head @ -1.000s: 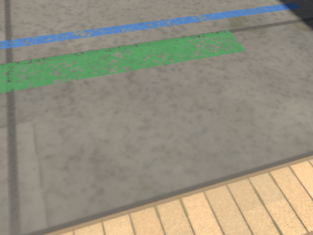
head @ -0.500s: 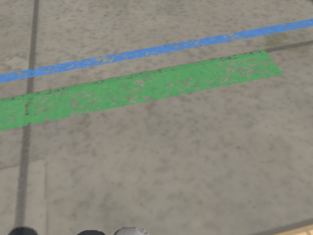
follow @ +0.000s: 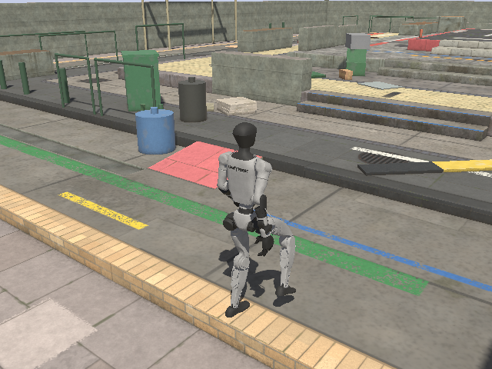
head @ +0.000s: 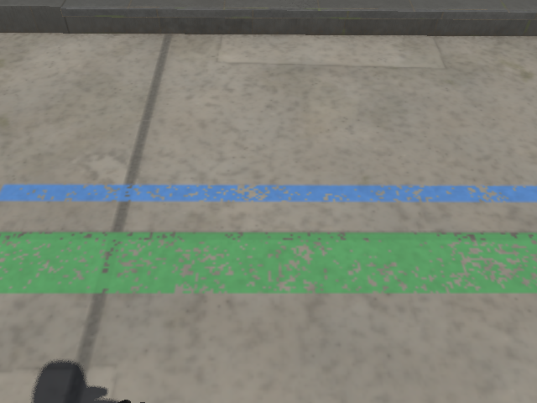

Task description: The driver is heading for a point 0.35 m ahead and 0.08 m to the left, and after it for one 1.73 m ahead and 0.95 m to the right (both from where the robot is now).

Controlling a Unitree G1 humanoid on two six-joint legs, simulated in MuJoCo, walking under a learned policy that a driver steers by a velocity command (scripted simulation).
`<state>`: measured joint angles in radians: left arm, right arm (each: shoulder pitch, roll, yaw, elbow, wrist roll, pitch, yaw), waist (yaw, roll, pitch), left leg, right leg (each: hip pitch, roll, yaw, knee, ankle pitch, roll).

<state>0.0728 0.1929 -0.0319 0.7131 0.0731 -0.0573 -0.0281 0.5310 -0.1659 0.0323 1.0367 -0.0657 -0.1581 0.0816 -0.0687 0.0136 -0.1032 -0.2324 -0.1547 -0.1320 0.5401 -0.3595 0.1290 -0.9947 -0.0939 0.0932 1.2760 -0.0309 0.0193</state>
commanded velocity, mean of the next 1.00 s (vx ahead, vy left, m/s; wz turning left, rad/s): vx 0.42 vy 0.00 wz -0.07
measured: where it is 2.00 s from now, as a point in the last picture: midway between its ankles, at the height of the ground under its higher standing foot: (296, 379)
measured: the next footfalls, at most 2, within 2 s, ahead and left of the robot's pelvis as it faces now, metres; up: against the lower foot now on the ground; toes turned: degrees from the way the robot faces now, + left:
right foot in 0.16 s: +0.26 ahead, -0.16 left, +0.00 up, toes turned +6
left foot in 0.64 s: +0.48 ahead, +0.14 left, +0.00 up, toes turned +5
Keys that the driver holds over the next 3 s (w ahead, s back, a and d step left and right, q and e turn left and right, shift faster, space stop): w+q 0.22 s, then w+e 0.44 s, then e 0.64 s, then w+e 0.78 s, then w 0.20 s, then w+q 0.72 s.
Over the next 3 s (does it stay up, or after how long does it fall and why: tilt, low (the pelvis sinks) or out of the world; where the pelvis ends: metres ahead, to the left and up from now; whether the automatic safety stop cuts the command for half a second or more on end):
stays up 1.04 -0.57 -0.01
